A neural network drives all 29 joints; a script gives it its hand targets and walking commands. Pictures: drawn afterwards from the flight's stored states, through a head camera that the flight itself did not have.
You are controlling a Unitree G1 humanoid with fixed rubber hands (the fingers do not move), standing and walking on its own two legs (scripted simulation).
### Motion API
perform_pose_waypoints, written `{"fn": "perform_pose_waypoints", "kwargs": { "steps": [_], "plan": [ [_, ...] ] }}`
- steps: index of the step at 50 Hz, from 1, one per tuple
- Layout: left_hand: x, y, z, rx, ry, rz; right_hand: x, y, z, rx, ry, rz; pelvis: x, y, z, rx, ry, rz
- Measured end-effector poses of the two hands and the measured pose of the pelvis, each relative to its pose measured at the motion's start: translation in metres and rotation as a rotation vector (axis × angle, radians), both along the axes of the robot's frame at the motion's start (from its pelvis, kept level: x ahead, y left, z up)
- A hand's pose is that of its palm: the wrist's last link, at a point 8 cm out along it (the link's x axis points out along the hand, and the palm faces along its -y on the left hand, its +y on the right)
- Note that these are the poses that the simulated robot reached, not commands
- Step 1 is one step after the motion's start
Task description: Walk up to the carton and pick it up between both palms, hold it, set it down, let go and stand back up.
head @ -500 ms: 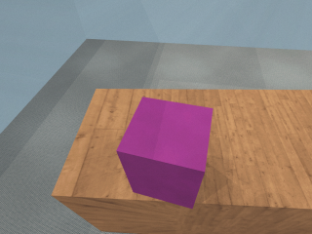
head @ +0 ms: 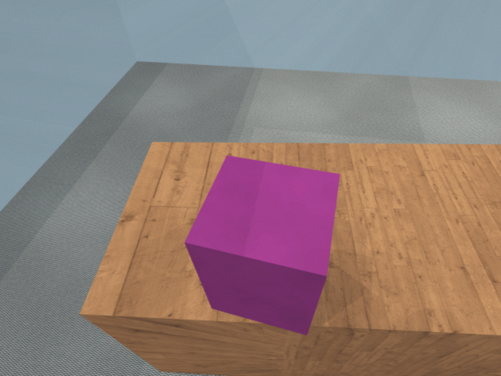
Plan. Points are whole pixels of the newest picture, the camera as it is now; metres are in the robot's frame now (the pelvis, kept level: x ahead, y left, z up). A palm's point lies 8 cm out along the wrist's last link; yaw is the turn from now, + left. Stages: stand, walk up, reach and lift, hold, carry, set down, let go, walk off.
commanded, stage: stand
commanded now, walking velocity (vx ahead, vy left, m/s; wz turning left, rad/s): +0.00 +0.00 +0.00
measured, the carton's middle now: (268, 249) +0.34 +0.00 -0.02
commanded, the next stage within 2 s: none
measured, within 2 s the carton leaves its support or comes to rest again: neither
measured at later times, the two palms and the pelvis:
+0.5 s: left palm out of the picture +0.07 +0.30 -0.11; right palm out of the picture +0.05 -0.29 -0.12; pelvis +0.01 +0.01 +0.00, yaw +0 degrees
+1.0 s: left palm out of the picture +0.07 +0.30 -0.12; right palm out of the picture +0.05 -0.28 -0.12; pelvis +0.01 +0.01 +0.00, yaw +0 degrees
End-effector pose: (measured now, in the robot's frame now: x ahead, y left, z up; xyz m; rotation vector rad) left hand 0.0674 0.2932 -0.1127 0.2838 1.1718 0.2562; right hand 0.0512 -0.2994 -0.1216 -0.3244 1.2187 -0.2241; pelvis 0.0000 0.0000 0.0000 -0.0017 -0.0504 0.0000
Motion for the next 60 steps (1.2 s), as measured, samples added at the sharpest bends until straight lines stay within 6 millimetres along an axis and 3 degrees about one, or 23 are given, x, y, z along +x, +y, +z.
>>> {"fn": "perform_pose_waypoints", "kwargs": {
  "steps": [27, 39, 53, 60],
  "plan": [
    [0.002, 0.011, -0.001, 0.005, 0.028, -0.014, 0.0, 0.011, 0.0, 0.003, 0.007, -0.016, 0.008, 0.01, 0.0, -0.001, -0.004, -0.006],
    [0.008, 0.005, -0.003, -0.016, 0.007, -0.025, -0.001, 0.016, 0.0, 0.009, 0.004, -0.013, 0.007, 0.013, 0.001, 0.002, -0.007, -0.005],
    [-0.005, 0.013, -0.003, 0.001, 0.035, -0.008, 0.002, 0.015, 0.001, 0.003, -0.009, -0.011, 0.005, 0.013, 0.001, 0.001, -0.013, -0.004],
    [-0.01, 0.012, -0.002, 0.003, 0.043, -0.001, -0.009, 0.015, -0.002, 0.005, 0.023, -0.02, 0.004, 0.014, 0.001, 0.001, -0.012, -0.004]
  ]
}}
